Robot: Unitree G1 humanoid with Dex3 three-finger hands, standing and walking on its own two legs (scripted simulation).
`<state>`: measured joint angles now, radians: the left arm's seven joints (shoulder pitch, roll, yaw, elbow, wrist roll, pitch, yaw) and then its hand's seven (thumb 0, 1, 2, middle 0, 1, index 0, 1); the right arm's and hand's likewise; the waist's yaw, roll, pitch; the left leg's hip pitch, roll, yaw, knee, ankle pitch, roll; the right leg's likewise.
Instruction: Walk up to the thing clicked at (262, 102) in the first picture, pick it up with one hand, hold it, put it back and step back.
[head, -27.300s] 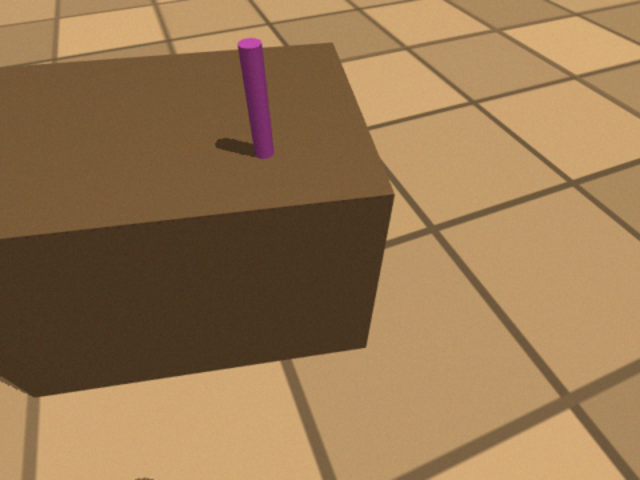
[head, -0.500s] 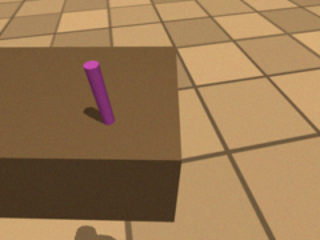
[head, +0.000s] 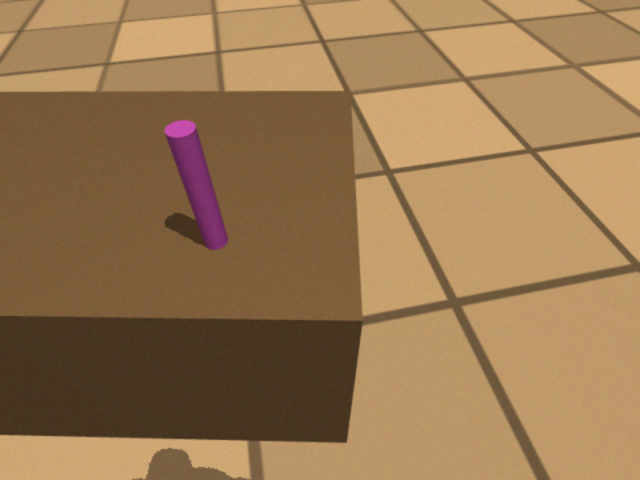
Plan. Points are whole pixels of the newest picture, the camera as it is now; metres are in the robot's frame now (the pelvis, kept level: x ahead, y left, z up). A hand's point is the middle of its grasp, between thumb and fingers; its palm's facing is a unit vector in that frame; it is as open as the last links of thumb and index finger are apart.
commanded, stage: stand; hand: left
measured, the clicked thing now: (200, 192) +0.54 +0.21 +0.04
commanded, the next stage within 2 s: none
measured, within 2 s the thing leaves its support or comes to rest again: neither
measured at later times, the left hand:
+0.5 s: hand out of the picture +0.07 +0.25 -0.16, palm faces -0.03 -0.94 -0.35, open 7.8 cm
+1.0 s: hand out of the picture +0.09 +0.25 -0.15, palm faces -0.02 -0.94 -0.35, open 7.4 cm
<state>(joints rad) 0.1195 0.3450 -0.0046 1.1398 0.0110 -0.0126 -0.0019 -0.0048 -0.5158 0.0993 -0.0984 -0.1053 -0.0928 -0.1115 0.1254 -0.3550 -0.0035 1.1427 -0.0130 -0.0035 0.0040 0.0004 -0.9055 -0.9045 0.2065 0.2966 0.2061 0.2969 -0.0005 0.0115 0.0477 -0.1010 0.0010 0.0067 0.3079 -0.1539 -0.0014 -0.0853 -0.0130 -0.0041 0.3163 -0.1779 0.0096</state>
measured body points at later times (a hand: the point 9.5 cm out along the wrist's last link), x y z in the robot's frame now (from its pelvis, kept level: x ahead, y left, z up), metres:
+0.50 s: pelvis +0.01 +0.00 +0.00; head +0.01 +0.00 +0.45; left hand +0.08 +0.30 -0.13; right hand +0.07 -0.30 -0.14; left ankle +0.01 +0.12 -0.75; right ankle +0.00 -0.12 -0.75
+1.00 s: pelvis +0.02 +0.00 +0.00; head +0.02 -0.01 +0.45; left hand +0.09 +0.30 -0.13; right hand +0.09 -0.30 -0.14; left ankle +0.01 +0.12 -0.75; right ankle +0.00 -0.12 -0.75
